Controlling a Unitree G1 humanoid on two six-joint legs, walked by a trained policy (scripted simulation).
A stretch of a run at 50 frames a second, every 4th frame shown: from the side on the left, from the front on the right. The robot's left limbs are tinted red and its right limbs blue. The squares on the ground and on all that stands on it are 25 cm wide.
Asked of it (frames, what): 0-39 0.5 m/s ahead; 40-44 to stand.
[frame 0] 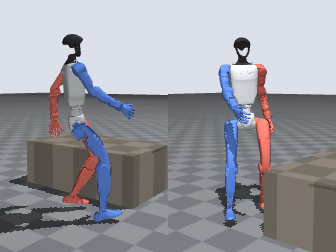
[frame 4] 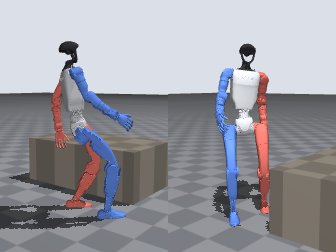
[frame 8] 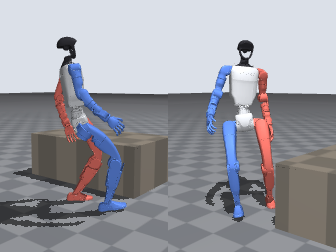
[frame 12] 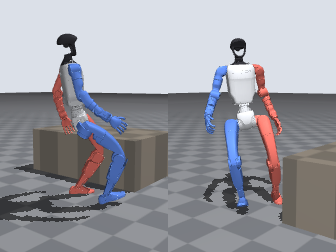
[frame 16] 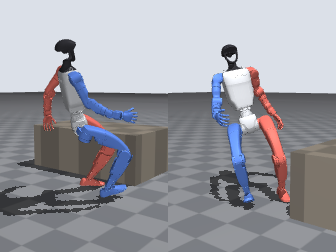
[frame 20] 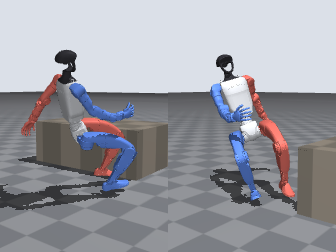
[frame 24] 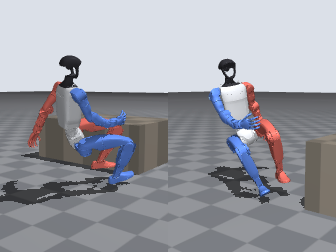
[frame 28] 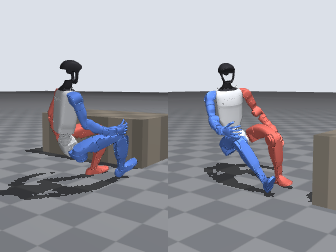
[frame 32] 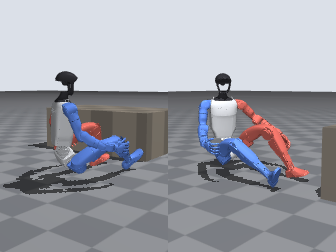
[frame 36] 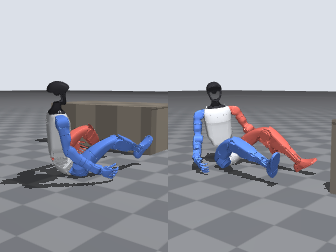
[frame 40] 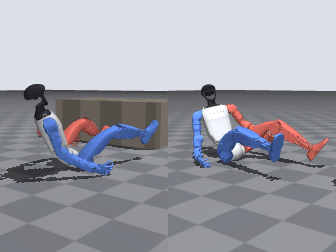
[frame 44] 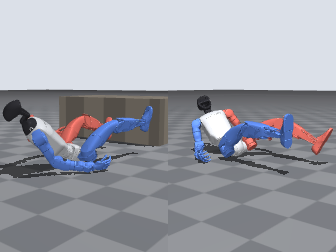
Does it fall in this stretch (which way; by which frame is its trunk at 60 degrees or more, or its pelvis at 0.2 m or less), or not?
yes: goes over backward and to its right; its pelvis at 0.2 m or less by frame 32
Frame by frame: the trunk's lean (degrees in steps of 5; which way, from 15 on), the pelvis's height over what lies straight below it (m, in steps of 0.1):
0: 5, 0.8
4: 5, 0.7
8: 10, 0.7
12: 10, 0.7
16: 15 backward and to its right, 0.6
20: 20 to its right, 0.5
24: 10, 0.4
28: 5, 0.4
32: 5, 0.2
36: 5, 0.1
40: 25 backward and to its right, 0.1
44: 50 backward and to its right, 0.1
